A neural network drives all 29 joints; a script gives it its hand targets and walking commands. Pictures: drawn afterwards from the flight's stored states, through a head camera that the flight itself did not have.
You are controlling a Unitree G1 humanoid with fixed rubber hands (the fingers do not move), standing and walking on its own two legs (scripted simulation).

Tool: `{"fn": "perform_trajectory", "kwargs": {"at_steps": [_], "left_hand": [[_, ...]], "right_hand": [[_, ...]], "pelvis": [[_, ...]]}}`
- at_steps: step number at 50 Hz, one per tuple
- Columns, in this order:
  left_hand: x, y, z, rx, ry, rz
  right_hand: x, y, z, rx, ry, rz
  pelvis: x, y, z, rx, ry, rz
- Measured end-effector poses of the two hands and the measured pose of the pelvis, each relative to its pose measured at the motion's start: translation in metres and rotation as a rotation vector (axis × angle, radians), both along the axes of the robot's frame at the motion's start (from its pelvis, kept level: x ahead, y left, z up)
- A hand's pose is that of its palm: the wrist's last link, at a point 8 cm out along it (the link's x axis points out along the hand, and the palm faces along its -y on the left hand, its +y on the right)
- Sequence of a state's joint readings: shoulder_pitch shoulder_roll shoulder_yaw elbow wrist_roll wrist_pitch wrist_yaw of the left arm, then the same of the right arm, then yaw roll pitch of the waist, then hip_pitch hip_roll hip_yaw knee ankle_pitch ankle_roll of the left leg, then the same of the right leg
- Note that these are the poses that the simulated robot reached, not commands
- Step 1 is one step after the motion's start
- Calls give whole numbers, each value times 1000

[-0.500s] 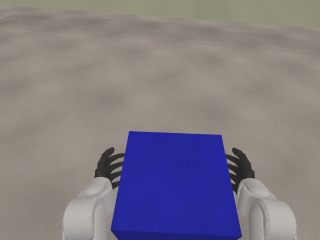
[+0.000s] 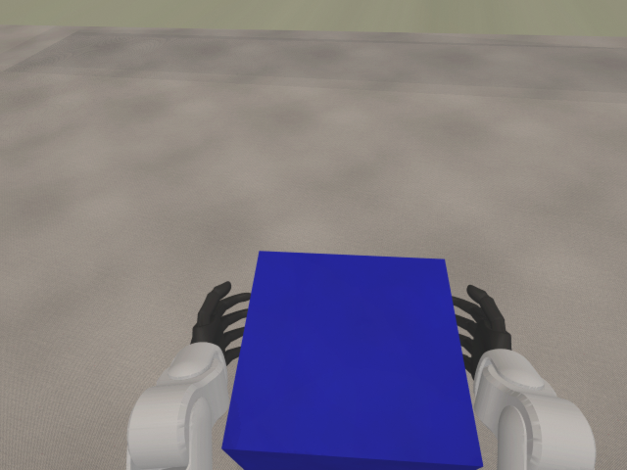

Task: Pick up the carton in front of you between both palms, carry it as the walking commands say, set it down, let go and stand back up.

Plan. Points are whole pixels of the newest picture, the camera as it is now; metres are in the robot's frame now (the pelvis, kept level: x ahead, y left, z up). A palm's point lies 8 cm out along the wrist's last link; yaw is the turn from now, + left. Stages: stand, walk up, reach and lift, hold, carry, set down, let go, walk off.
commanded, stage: carry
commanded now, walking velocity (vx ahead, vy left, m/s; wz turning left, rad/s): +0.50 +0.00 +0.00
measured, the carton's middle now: (344, 380) +0.23 +0.00 +0.01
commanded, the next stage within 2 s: none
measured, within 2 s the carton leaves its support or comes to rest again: neither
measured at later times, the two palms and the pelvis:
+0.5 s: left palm (243, 187) +0.51 +0.16 +0.09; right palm (435, 182) +0.50 -0.14 +0.10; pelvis +0.27 +0.02 +0.01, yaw -3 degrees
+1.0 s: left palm (263, 165) +0.59 +0.14 +0.08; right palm (436, 164) +0.58 -0.16 +0.08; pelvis +0.34 +0.00 +0.01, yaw -3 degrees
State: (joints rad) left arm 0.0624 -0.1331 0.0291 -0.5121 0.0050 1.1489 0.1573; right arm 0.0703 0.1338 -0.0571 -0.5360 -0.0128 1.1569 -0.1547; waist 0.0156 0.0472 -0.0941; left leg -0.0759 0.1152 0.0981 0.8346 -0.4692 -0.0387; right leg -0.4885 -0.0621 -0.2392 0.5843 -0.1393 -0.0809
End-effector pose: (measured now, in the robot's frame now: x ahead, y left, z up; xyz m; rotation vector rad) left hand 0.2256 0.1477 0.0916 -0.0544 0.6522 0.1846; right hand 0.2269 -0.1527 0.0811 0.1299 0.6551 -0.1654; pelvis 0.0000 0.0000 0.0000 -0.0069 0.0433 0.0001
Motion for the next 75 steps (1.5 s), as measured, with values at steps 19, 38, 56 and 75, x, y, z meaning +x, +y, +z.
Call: {"fn": "perform_trajectory", "kwargs": {"at_steps": [19,38,56,75], "left_hand": [[217,1,29,-32,-66,-23],[344,2,15,-34,-26,-60],[364,-10,-24,23,52,-93],[371,-15,-51,67,14,-130]], "right_hand": [[211,2,37,-33,-65,-21],[328,2,28,-52,-27,-47],[352,-9,-12,-108,56,8],[357,-13,-39,-148,21,30]], "pelvis": [[220,5,21,15,-9,-21],[335,13,17,21,21,-50],[337,0,13,19,2,-48],[309,-2,15,10,-10,-48]]}}
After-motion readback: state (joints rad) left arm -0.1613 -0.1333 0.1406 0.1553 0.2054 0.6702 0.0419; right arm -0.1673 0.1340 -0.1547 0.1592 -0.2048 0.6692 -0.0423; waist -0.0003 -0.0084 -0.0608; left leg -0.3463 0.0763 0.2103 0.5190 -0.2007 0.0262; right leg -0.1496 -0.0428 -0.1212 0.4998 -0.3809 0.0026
